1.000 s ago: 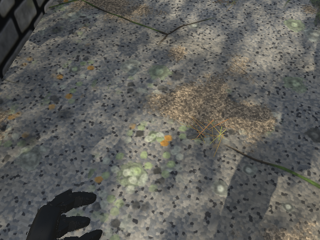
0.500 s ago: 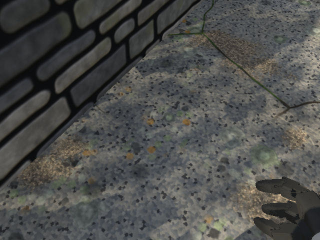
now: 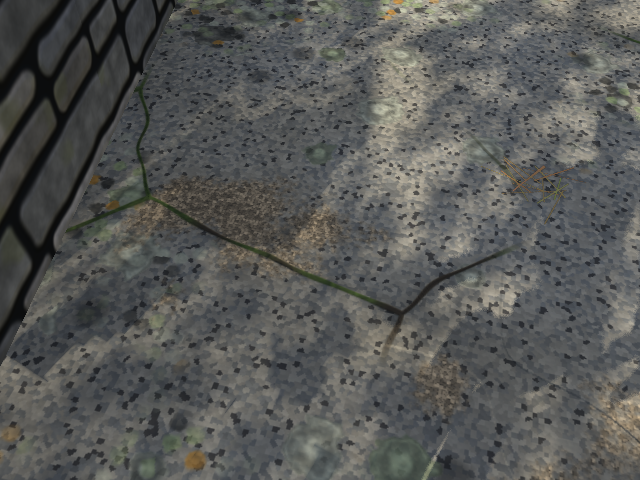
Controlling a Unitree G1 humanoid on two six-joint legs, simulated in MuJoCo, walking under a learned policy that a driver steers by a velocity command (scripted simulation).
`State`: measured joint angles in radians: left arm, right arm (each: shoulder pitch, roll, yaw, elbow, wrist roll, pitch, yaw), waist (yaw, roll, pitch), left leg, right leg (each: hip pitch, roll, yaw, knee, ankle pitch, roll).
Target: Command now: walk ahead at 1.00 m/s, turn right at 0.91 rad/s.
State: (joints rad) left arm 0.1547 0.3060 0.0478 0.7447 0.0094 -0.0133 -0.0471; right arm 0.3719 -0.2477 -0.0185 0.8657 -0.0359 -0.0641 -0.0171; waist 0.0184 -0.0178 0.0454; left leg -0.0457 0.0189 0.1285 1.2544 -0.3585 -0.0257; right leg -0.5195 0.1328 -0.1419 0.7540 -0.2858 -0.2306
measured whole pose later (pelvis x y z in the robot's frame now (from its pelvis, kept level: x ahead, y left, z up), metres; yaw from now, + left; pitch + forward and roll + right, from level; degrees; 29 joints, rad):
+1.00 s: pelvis +0.81 -0.24 +0.04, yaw -38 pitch +0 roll -2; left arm 0.33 0.30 0.04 0.85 0.04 -0.08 -0.01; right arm 0.30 -0.26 -0.01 0.81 -0.02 -0.05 0.03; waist -0.01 0.02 0.03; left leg -0.54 0.10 -0.05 1.25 -0.28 0.06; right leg -0.15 0.12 -0.09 0.42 -0.28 -0.11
